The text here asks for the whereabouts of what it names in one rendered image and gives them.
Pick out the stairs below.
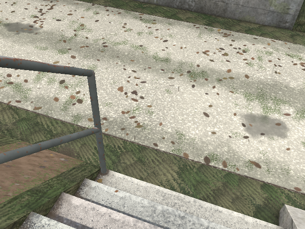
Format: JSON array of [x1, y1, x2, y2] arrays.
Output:
[[19, 169, 287, 229]]

